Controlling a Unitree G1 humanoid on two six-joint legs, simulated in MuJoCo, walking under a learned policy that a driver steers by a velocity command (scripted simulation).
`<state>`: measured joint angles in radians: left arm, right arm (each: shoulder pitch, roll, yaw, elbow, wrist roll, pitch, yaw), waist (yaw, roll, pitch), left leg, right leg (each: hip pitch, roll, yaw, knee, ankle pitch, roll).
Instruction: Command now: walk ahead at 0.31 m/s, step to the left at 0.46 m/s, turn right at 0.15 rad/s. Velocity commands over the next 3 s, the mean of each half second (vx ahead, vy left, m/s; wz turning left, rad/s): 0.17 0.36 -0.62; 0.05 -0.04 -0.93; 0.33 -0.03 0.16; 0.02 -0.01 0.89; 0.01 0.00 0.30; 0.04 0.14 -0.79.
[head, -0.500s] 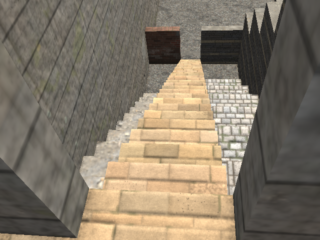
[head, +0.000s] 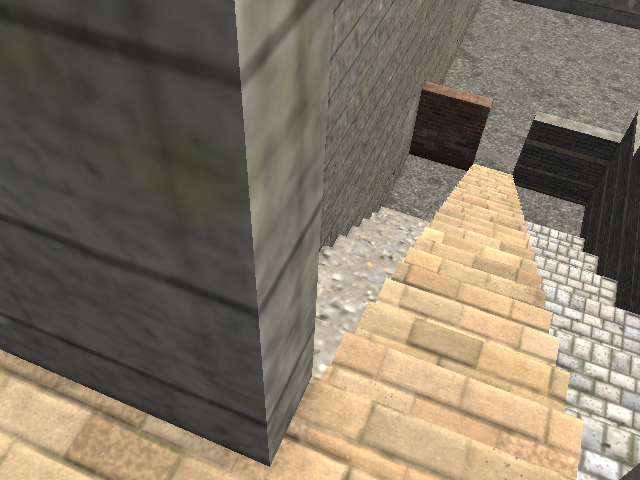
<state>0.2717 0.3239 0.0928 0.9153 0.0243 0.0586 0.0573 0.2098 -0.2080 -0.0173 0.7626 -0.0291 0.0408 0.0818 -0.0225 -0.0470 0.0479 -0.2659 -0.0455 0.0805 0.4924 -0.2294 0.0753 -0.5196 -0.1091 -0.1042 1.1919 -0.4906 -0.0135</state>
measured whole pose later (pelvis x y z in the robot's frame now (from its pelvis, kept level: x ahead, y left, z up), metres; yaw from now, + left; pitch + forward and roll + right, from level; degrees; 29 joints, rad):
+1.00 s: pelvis +0.08 +0.20 -0.01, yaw -50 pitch +0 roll -2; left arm -0.01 0.34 0.10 0.54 -0.01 0.13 -0.09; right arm 0.39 -0.35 -0.10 0.68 -0.05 0.00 -0.07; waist -0.06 -0.02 0.11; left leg -0.30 0.27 0.24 0.61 -0.26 -0.08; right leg -0.49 -0.04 -0.03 1.13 -0.44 0.06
